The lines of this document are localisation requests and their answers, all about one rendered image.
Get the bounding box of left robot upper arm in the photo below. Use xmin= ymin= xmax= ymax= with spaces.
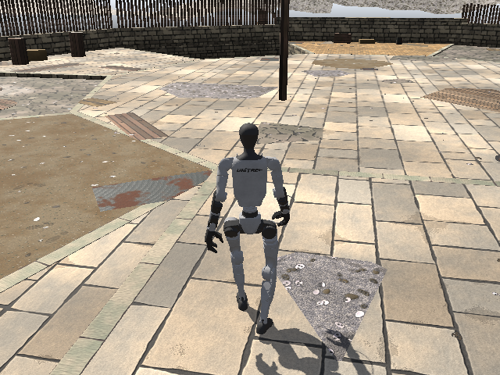
xmin=215 ymin=157 xmax=233 ymax=202

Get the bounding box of robot left forearm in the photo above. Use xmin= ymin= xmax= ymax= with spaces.
xmin=207 ymin=190 xmax=223 ymax=231

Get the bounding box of robot right hand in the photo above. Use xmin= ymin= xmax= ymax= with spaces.
xmin=272 ymin=211 xmax=290 ymax=226

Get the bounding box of right robot upper arm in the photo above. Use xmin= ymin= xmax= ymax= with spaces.
xmin=266 ymin=156 xmax=285 ymax=198

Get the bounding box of robot left thigh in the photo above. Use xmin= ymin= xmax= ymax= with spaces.
xmin=223 ymin=217 xmax=244 ymax=265

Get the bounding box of robot right shin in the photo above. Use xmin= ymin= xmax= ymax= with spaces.
xmin=259 ymin=268 xmax=277 ymax=324

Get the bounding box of robot left hand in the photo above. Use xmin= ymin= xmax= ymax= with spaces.
xmin=205 ymin=230 xmax=223 ymax=253

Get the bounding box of robot right forearm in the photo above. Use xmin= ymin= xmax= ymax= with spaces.
xmin=277 ymin=187 xmax=290 ymax=214

